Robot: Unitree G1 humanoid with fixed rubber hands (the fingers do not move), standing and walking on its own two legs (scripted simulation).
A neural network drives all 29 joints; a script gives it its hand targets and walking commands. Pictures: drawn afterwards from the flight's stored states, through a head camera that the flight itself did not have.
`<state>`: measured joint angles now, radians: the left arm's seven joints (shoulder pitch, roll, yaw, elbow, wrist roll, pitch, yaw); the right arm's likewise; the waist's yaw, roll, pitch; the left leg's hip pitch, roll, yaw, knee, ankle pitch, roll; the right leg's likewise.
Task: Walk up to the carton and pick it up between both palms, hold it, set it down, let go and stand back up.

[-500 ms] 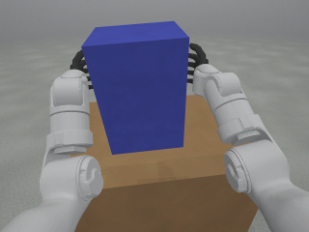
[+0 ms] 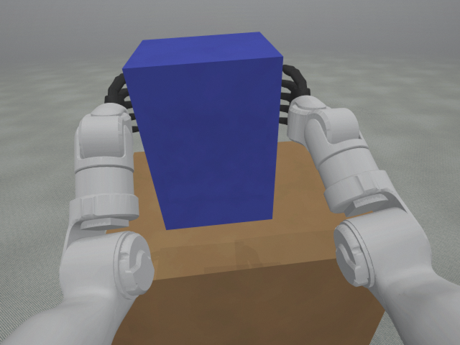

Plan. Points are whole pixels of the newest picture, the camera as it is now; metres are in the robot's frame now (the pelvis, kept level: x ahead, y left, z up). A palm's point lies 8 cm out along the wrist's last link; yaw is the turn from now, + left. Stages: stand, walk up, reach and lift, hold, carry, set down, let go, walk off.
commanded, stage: hold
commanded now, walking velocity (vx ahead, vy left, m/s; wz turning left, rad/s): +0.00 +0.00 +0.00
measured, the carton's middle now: (211, 134) +0.39 +0.00 +0.28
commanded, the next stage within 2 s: none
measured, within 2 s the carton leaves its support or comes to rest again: neither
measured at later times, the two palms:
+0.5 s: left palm (113, 114) +0.36 +0.15 +0.34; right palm (297, 106) +0.35 -0.13 +0.34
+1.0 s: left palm (118, 117) +0.37 +0.15 +0.33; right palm (300, 108) +0.35 -0.14 +0.33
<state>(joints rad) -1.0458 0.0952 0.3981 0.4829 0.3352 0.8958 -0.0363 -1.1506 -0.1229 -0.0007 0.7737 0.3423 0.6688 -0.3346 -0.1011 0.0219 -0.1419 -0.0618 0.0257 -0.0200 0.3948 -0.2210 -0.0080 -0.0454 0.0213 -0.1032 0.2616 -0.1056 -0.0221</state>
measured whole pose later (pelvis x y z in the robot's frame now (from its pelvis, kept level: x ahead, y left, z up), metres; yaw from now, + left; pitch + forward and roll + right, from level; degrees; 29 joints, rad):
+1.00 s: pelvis +0.00 +0.00 +0.00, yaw +0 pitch -7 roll -1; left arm -1.05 0.09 0.40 0.49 0.34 0.90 -0.04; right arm -1.16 -0.12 -0.01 0.78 0.33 0.67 -0.33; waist -0.11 0.02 -0.14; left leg -0.06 0.03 -0.02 0.39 -0.22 -0.01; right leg -0.05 0.02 -0.10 0.27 -0.11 -0.02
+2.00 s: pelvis +0.00 +0.00 +0.00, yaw +0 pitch -7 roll -2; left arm -1.06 0.10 0.40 0.50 0.34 0.90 -0.04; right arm -1.16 -0.12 -0.01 0.78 0.34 0.68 -0.34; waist -0.11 0.02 -0.14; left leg -0.05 0.03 -0.03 0.39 -0.22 -0.01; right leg -0.03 0.02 -0.11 0.26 -0.11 -0.03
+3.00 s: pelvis +0.00 +0.00 +0.00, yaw +0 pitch -7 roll -2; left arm -1.04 0.10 0.40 0.47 0.34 0.91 -0.04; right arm -1.15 -0.11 -0.02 0.77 0.33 0.68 -0.34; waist -0.11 0.02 -0.15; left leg -0.05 0.03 -0.03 0.39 -0.22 -0.01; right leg -0.03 0.02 -0.10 0.26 -0.11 -0.03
